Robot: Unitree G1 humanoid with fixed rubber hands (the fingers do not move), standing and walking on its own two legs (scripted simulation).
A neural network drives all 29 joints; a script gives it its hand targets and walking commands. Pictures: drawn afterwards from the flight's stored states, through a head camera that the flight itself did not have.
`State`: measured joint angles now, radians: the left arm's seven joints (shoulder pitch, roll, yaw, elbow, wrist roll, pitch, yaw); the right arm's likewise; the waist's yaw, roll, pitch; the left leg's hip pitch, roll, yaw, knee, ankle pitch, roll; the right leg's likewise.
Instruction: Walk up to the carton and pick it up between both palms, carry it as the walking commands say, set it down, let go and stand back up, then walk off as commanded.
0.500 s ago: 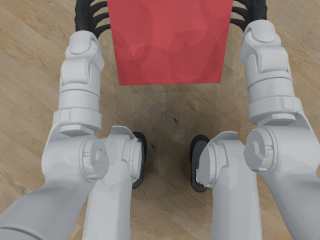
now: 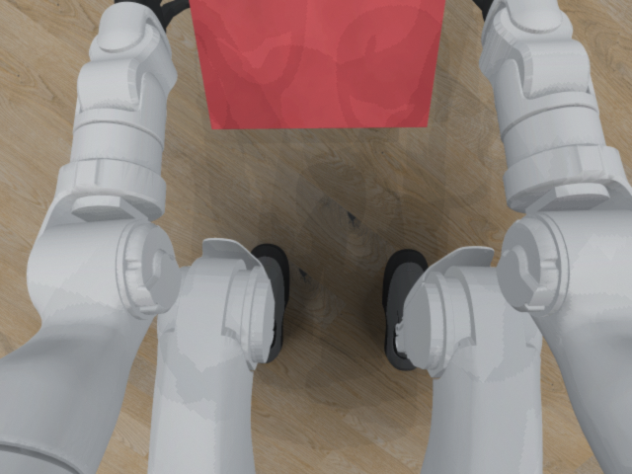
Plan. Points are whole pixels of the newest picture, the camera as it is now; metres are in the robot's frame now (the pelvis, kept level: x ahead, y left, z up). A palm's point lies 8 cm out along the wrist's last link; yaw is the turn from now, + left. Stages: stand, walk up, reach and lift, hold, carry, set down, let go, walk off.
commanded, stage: set down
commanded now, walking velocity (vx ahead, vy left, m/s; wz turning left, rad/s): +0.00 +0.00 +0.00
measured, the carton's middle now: (318, 12) +0.56 +0.03 -0.25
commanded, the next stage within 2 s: none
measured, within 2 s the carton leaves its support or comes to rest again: rests again in 1.84 s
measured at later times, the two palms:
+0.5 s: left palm (143, 6) +0.54 +0.19 -0.16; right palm out of the picture +0.56 -0.14 -0.16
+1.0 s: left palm (145, 0) +0.55 +0.20 -0.17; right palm out of the picture +0.57 -0.14 -0.17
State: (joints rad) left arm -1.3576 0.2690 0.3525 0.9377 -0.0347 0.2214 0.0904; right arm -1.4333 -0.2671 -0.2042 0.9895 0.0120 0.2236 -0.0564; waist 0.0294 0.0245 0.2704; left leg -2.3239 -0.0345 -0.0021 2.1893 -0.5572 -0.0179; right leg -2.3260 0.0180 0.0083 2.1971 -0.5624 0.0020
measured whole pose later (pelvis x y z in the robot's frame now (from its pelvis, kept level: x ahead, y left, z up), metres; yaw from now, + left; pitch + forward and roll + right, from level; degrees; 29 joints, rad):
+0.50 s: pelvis +0.00 +0.00 +0.00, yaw +1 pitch +37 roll +1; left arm -1.39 0.28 0.37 0.98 -0.06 0.18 0.06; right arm -1.48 -0.27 -0.29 1.02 -0.07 0.21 0.01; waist 0.02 0.04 0.34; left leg -2.30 -0.04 0.01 2.21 -0.57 -0.01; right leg -2.30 0.02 0.03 2.23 -0.59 0.01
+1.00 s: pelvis +0.01 +0.00 +0.00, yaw +1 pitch +38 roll +1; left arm -1.39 0.28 0.41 0.98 -0.02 0.16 0.02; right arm -1.48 -0.26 -0.32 1.02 -0.10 0.18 0.03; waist 0.02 0.03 0.33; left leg -2.30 -0.04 0.01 2.23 -0.60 -0.01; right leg -2.30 0.02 0.02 2.24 -0.61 0.01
